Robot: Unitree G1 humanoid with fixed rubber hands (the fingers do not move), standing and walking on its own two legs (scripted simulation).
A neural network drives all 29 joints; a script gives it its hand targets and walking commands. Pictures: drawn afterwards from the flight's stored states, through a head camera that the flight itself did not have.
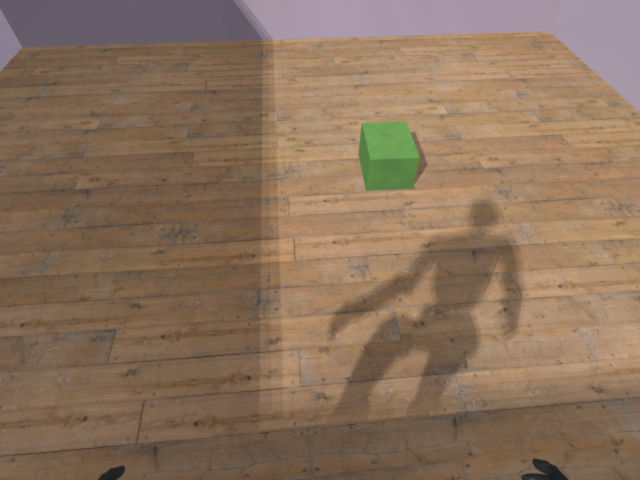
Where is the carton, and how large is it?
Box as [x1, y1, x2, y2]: [358, 122, 419, 190]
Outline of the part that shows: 362,123 358,154 366,190 411,188 419,157 406,122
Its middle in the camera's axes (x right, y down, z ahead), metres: +0.33 -0.40 +1.85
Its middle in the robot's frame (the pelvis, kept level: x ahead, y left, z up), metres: +1.55 -0.33 -0.69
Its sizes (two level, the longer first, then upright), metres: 0.281 0.220 0.186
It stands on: the floor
